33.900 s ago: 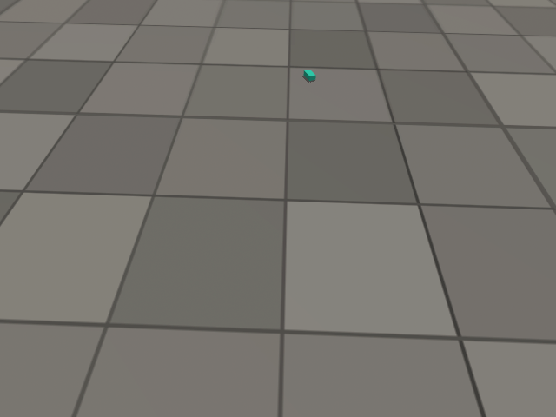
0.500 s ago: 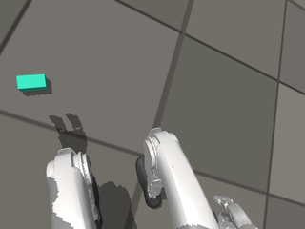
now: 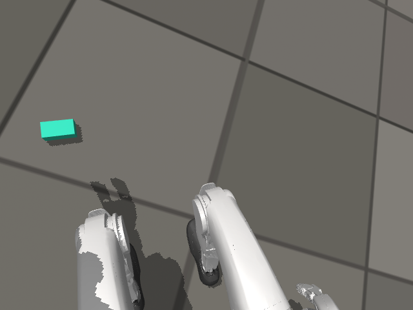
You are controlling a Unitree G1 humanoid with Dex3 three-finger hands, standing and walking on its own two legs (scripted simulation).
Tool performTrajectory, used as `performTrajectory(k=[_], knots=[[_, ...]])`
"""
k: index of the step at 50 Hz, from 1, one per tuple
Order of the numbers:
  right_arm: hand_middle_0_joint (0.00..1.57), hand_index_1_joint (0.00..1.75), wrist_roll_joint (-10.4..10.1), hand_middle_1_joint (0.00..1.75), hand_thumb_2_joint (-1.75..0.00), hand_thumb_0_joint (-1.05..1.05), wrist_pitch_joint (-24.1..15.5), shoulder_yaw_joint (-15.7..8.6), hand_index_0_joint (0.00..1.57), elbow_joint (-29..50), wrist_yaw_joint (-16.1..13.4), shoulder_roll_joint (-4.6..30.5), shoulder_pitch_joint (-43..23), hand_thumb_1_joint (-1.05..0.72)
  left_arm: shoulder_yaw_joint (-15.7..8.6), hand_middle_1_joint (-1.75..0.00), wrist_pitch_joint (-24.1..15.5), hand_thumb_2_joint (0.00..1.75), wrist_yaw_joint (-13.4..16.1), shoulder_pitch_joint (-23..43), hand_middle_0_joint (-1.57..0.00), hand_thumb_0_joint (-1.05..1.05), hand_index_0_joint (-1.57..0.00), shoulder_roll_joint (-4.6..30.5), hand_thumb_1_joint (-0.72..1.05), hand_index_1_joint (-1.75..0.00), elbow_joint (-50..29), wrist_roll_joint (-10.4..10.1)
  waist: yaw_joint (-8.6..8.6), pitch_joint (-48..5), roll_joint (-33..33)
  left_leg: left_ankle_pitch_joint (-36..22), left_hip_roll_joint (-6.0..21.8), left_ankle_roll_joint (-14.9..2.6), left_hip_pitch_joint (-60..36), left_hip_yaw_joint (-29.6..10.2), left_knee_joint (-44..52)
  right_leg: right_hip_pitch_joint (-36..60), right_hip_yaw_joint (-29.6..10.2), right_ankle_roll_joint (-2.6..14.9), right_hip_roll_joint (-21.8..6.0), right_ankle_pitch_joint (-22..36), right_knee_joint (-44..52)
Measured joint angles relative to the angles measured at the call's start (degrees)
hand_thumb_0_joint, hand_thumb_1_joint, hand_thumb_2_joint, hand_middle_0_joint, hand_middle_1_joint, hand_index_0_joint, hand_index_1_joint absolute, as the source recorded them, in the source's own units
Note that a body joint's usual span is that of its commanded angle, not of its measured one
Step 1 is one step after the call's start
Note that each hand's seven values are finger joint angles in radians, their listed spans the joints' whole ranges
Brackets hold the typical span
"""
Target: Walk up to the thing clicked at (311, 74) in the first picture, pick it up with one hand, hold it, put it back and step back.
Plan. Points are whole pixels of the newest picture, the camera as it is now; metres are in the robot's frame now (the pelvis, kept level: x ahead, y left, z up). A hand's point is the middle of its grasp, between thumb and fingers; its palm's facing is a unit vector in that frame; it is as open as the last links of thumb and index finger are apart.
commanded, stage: go down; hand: left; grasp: from above
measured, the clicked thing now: (59, 129) +0.59 +0.26 -0.45
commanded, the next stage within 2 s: withdraw in 1.34 s
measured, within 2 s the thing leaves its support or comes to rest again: neither
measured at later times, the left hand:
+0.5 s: hand out of the picture +0.55 +0.31 -0.02, palm faces -0.45 -0.04 -0.89, open 12.1 cm
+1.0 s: hand out of the picture +0.55 +0.32 +0.00, palm faces -0.45 -0.04 -0.89, open 12.2 cm
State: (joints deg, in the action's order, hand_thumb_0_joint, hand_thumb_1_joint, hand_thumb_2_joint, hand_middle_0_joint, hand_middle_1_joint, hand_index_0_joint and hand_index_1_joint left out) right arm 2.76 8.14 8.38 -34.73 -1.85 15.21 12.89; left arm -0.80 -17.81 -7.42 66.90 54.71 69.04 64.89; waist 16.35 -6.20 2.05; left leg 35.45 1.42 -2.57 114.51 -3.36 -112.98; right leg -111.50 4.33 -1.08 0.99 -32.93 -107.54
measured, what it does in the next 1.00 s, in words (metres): rises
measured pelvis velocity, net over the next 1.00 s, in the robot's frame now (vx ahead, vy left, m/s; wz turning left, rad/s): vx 0.01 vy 0.01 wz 0.00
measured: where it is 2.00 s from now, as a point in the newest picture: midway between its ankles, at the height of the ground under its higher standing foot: (169, 276)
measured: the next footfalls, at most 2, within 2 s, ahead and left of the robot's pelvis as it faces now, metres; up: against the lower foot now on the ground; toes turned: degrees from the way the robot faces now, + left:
none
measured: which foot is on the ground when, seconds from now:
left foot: down 0.00-1.00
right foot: down 0.00-1.00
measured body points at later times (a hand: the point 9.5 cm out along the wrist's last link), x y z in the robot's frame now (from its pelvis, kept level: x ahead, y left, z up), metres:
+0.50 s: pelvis +0.01 +0.00 +0.03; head +0.24 +0.06 +0.41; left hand +0.57 +0.31 +0.03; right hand +0.04 -0.26 -0.08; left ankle +0.09 +0.11 -0.43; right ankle +0.11 -0.13 -0.43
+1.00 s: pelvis +0.01 +0.01 +0.05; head +0.24 +0.07 +0.44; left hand +0.57 +0.32 +0.05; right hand +0.04 -0.25 -0.05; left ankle +0.09 +0.11 -0.43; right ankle +0.11 -0.13 -0.43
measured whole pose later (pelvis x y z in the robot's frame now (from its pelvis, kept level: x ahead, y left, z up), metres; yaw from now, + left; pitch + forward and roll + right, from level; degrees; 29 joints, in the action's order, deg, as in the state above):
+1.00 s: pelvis +0.01 +0.01 +0.05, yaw +0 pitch +36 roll -8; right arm 2.0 8.0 7.3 -36.5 -1.0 13.4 12.8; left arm -0.7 -17.7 -4.0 66.6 53.5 73.1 66.6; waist 16.2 -7.3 2.2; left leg 35.2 1.8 -3.2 105.4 -2.5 -103.7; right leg -102.4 3.4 -1.7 1.5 -32.1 -97.7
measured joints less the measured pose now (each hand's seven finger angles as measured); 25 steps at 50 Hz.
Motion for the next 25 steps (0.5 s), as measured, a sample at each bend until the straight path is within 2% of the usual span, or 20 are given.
performTrajectory(k=[25], knots=[[0.20, 0.30, -0.28, 0.30, -0.90, 0.00, -0.36, -1.08, 0.21, -1.25, 0.58, -1.18, -0.77, -0.91, -0.17, -0.85, -0.76, 0.69, 2.13, 0.34, -0.32, 0.00, -0.36, -0.48, -0.19, -0.81, 3.16, 1.31, -0.28, -0.64, 0.13, -0.12, 0.21, -0.03, -4.93, 0.43, 5.11, 4.72, -0.47, -0.11, 0.30, 0.34, 5.14]])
